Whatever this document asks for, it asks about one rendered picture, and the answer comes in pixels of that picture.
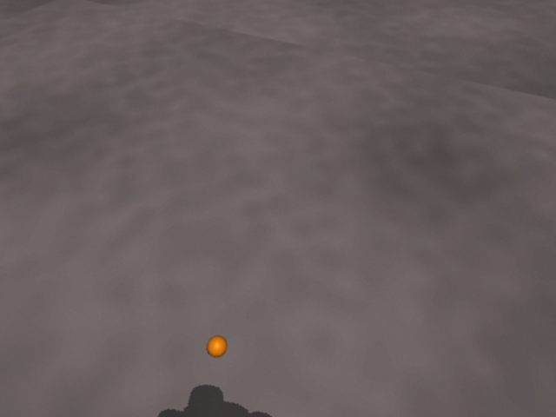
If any ball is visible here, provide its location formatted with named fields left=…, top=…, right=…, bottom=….
left=207, top=335, right=228, bottom=357

